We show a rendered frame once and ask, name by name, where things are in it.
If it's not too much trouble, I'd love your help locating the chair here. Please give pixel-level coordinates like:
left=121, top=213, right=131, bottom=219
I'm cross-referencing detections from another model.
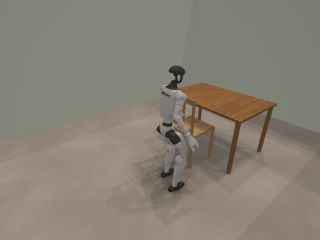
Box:
left=168, top=97, right=215, bottom=169

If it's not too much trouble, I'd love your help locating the robot left thigh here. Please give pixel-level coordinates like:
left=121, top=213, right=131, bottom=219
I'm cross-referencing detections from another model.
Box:
left=156, top=125, right=175, bottom=153

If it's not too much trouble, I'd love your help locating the left robot upper arm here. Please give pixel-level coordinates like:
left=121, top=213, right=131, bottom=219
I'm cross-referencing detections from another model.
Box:
left=160, top=85, right=167, bottom=95

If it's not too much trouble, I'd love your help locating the humanoid robot head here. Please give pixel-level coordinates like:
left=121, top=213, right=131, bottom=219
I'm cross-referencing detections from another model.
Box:
left=165, top=65, right=186, bottom=90

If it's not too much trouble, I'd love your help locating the right robot upper arm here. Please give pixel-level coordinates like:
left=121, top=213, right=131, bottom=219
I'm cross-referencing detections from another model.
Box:
left=172, top=90, right=187, bottom=122

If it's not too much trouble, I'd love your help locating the right robot hand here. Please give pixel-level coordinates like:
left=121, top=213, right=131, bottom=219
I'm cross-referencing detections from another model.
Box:
left=187, top=137, right=199, bottom=153

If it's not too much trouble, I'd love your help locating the left robot hand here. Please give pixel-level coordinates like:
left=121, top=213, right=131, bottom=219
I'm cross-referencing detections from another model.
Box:
left=180, top=109, right=188, bottom=118

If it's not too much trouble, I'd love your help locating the table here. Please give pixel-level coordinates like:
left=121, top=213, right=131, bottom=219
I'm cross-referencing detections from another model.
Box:
left=179, top=82, right=277, bottom=174

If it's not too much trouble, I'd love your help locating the right robot forearm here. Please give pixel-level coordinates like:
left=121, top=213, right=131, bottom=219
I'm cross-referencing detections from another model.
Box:
left=176, top=115, right=192, bottom=140

